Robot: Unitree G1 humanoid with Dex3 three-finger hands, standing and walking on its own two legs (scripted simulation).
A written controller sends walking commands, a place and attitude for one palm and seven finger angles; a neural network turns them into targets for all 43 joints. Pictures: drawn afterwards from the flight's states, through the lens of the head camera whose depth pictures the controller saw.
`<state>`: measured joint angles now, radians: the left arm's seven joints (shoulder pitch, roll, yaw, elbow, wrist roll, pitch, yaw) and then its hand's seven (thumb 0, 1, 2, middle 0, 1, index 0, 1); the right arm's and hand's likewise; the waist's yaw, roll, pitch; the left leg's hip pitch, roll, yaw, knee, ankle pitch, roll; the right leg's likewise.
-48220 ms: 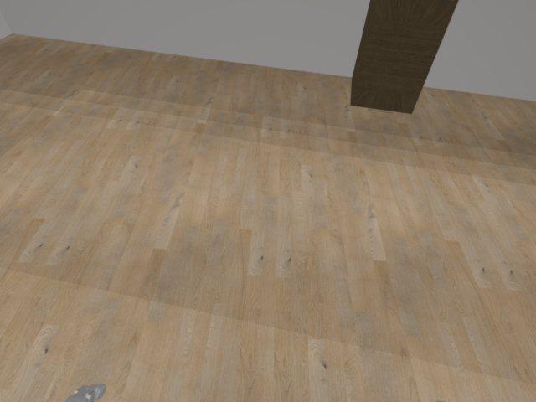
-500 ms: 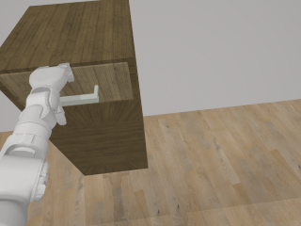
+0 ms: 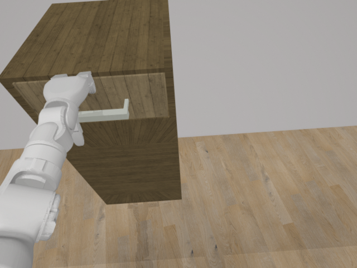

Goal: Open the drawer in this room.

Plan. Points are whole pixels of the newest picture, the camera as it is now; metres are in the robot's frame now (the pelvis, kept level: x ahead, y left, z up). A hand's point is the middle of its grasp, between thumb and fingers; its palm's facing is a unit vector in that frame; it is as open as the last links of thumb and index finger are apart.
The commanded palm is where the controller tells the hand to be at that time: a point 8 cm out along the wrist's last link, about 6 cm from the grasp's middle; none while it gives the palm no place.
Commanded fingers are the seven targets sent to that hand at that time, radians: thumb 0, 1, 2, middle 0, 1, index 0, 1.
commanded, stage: move the hooked fingers above the handle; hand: left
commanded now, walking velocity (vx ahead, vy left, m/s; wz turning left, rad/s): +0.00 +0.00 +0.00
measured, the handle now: (96, 110) +0.52 +0.23 +0.04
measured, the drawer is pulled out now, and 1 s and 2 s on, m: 0.00 0.00 0.00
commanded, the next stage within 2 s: lower the fingers behind the handle in 0.24 s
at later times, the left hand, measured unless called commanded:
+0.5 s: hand (75, 113) +0.46 +0.25 +0.09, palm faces -0.13 -0.01 -0.99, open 13.8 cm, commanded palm +0.44 +0.25 +0.15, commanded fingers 0.00 -0.50 0.30 -0.30 -1.20 -0.30 -1.20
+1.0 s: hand (85, 121) +0.46 +0.24 +0.06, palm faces -0.08 -0.02 -1.00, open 13.9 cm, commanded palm +0.45 +0.24 +0.11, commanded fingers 0.00 -0.50 0.30 -0.30 -1.20 -0.30 -1.20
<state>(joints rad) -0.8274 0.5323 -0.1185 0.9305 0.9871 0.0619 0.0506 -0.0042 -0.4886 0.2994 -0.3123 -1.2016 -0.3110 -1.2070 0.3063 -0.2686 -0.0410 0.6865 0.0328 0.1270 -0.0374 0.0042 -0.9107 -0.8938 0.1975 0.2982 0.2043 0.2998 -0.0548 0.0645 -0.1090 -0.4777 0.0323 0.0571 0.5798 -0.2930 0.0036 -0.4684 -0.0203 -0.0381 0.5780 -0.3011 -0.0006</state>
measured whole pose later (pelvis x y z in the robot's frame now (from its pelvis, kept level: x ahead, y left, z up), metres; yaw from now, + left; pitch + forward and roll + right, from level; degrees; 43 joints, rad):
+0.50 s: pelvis +0.00 +0.00 +0.00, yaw +0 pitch +11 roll +0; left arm -0.79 0.55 -0.07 0.95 1.00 0.03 0.03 0.00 -0.49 0.30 -0.34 -1.22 -0.33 -1.22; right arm 0.30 -0.27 -0.03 0.68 0.04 0.14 -0.06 0.00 -0.91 -0.89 0.20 0.30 0.21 0.30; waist -0.07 0.05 -0.10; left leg -0.46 0.03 0.06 0.58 -0.30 0.00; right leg -0.46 -0.02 -0.03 0.58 -0.31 0.00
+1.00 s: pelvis +0.00 +0.00 -0.01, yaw +0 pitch +14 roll +0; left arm -0.78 0.53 -0.04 0.98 1.04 -0.03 0.16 0.00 -0.49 0.30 -0.32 -1.20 -0.32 -1.20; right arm 0.33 -0.25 -0.05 0.70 0.01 0.12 -0.04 0.00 -0.91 -0.89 0.20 0.30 0.21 0.30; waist -0.08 0.05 -0.12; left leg -0.58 0.04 0.05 0.66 -0.33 0.00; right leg -0.56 -0.01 -0.04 0.65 -0.33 0.00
